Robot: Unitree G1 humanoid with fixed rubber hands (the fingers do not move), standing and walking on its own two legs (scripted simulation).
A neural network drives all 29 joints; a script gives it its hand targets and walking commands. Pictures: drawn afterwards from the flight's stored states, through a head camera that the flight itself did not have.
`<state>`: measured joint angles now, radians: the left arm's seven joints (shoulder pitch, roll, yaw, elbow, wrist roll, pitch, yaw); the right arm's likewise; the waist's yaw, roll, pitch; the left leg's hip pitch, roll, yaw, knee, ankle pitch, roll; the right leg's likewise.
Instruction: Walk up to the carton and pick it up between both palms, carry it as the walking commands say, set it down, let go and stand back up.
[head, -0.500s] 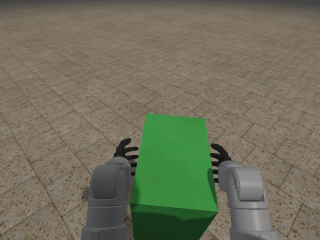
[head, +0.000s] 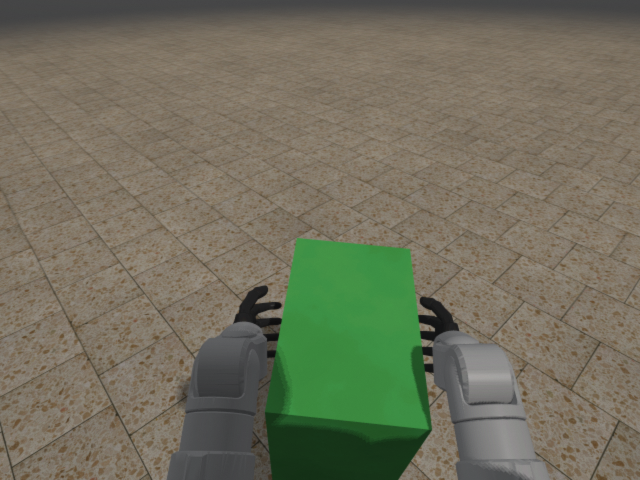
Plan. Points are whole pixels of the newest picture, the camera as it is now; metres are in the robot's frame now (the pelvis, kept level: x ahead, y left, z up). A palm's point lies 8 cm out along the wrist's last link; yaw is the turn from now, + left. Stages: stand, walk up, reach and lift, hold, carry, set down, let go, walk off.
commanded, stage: carry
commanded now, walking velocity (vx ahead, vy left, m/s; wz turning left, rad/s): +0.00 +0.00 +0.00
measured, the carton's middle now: (340, 370) +0.30 +0.00 +0.00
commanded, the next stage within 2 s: hold in 0.98 s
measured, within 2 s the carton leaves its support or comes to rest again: neither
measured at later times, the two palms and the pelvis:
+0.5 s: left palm (271, 327) +0.32 +0.10 +0.07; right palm (454, 346) +0.30 -0.15 +0.05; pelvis +0.03 -0.02 +0.00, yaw -1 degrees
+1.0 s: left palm (269, 327) +0.33 +0.10 +0.06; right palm (448, 345) +0.31 -0.15 +0.04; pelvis +0.03 -0.01 +0.00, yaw -2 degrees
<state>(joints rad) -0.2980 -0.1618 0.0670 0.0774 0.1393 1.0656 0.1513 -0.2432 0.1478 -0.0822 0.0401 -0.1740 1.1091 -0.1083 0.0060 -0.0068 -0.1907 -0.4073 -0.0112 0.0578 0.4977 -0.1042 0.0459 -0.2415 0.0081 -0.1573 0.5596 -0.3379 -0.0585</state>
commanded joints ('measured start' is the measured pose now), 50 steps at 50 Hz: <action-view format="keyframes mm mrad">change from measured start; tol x16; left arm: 1 -418 -906 -396 69 -239 -114 -240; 10 -395 -940 -505 -211 -313 -189 -200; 26 -310 -808 -298 128 -133 -299 -217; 50 -179 -806 -440 107 -176 -334 -243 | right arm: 1 -504 881 386 63 265 -162 222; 10 -467 920 542 -232 357 -237 160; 24 -408 787 363 47 174 -308 163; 45 -366 746 370 24 156 -386 140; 49 -427 775 419 -67 207 -378 143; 50 -333 984 482 128 209 -381 134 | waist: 1 -1 66 5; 14 1 28 -317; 24 -3 -22 -78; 43 -1 13 -170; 50 2 -175 69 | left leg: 1 61 135 -161 -99 -85 13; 14 262 147 -97 18 401 62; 25 161 111 -82 -25 45 6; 38 227 138 -83 -5 220 15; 49 186 128 -92 -44 72 8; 50 557 -61 -164 5 231 -4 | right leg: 1 -121 -148 149 -149 -22 40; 15 122 -133 124 -13 432 50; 48 19 -154 168 -162 181 36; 49 28 -159 172 -170 199 42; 50 23 -58 362 -180 588 91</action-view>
